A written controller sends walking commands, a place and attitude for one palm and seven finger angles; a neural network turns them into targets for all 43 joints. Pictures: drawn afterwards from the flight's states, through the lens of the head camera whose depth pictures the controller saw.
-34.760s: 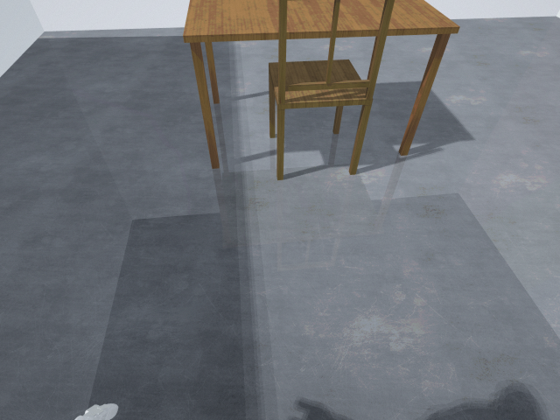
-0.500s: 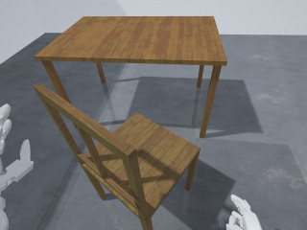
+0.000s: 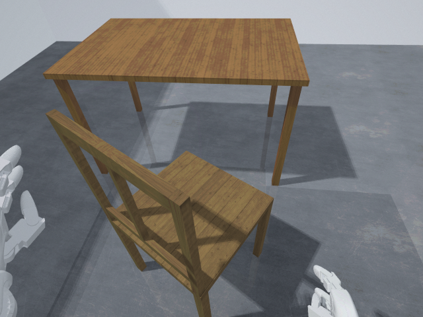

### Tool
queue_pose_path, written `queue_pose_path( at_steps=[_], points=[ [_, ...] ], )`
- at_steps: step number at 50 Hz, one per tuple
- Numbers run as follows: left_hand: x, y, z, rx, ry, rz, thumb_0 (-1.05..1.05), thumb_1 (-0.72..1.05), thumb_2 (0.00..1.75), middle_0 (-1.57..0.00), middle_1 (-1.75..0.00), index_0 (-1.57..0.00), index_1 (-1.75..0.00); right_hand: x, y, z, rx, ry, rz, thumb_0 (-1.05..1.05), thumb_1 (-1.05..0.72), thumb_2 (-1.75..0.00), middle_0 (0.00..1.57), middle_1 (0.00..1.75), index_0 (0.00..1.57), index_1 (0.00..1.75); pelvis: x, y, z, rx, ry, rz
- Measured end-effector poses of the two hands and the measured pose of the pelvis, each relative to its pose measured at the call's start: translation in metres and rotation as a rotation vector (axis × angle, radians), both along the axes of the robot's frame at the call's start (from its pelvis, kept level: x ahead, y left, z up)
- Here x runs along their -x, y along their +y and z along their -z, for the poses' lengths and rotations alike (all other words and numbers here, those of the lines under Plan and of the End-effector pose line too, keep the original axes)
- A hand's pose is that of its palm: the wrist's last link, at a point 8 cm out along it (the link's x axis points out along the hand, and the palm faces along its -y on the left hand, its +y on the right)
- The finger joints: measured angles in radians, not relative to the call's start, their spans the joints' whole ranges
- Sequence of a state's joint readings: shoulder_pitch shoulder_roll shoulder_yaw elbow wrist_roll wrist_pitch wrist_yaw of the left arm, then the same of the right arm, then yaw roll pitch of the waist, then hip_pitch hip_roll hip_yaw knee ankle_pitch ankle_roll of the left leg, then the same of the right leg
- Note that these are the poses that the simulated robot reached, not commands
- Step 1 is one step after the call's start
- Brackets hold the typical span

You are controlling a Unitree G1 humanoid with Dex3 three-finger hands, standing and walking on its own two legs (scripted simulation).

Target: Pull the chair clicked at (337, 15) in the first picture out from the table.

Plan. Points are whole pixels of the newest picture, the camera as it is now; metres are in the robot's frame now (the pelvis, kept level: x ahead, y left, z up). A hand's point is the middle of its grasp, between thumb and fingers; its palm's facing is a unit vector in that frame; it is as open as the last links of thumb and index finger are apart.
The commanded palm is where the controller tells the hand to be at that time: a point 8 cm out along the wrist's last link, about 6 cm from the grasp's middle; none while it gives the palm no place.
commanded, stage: step back with the hand held close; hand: left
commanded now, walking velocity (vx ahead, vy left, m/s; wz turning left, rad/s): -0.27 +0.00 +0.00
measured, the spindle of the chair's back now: (131, 206) +0.38 +0.26 -0.07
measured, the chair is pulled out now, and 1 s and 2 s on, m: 0.59 0.59 0.59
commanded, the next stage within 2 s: stop stepping back and stand still in 1.70 s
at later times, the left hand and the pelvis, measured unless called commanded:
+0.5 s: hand (27, 256) +0.15 +0.27 +0.15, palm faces +0.42 -0.76 -0.49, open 7.4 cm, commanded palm +0.10 +0.30 +0.17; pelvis -0.05 +0.01 -0.01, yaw -1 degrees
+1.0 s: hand (15, 272) +0.13 +0.27 +0.15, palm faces +0.44 -0.75 -0.49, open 7.4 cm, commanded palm +0.06 +0.31 +0.17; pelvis -0.08 +0.01 -0.02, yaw +1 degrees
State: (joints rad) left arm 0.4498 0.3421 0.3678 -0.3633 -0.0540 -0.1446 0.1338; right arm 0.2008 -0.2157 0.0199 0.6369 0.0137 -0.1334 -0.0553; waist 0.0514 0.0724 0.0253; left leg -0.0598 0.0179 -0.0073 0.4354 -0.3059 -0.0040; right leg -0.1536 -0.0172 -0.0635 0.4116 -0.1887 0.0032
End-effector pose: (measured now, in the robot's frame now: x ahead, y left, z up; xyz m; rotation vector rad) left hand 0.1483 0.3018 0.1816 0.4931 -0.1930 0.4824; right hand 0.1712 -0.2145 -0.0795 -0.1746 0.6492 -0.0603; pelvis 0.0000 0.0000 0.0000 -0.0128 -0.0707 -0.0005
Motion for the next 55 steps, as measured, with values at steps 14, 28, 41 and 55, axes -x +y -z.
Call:
queue_pose_path(
  at_steps=[14, 28, 41, 55],
  points=[
    [0.01, -0.006, 0.005, -0.101, 0.119, 0.103, 0.02, 0.89, 0.9, -0.21, -0.31, -0.22, -0.3, 0.035, -0.017, 0.007, 0.056, 0.11, 0.1, 0.01, -0.9, -0.9, 0.21, 0.3, 0.2, 0.3, 0.021, 0.008, 0.002, -0.013, 0.065, 0.014],
    [0.049, -0.003, 0.012, -0.066, 0.055, 0.056, 0.02, 0.89, 0.9, -0.21, -0.31, -0.22, -0.3, 0.065, -0.015, 0.004, 0.069, 0.077, 0.079, 0.01, -0.9, -0.9, 0.21, 0.3, 0.2, 0.3, 0.057, 0.005, 0.009, -0.011, 0.073, 0.011],
    [0.062, 0.007, 0.003, -0.138, -0.014, 0.069, 0.02, 0.89, 0.9, -0.21, -0.31, -0.22, -0.3, 0.099, -0.017, 0.008, 0.109, 0.123, 0.079, 0.01, -0.9, -0.9, 0.21, 0.3, 0.2, 0.3, 0.074, 0.007, 0.013, -0.002, 0.083, -0.01],
    [0.063, 0.003, 0.01, -0.114, -0.039, 0.119, 0.02, 0.89, 0.9, -0.21, -0.31, -0.22, -0.3, 0.093, -0.013, 0.009, 0.131, 0.133, 0.065, 0.01, -0.9, -0.9, 0.21, 0.3, 0.2, 0.3, 0.08, 0.011, 0.016, 0.005, 0.107, -0.017]
  ],
)
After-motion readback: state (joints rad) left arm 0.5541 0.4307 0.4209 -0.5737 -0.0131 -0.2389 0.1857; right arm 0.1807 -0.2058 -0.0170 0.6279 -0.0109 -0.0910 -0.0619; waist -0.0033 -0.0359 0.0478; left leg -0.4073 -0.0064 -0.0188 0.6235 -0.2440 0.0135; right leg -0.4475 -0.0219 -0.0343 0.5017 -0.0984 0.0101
